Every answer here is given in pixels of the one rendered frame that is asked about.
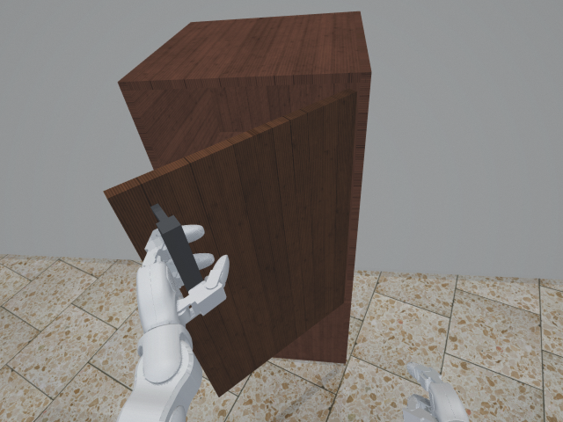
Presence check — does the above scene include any cupboard door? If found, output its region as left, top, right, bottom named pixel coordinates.
left=103, top=89, right=357, bottom=397

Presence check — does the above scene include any left robot hand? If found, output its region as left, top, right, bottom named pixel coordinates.
left=136, top=225, right=230, bottom=334

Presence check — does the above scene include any right robot hand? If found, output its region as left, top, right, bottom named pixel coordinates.
left=402, top=362, right=470, bottom=422

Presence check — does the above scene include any handle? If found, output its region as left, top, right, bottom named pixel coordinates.
left=150, top=203, right=203, bottom=292

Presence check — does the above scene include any robot left forearm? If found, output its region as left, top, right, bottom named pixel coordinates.
left=116, top=324, right=202, bottom=422

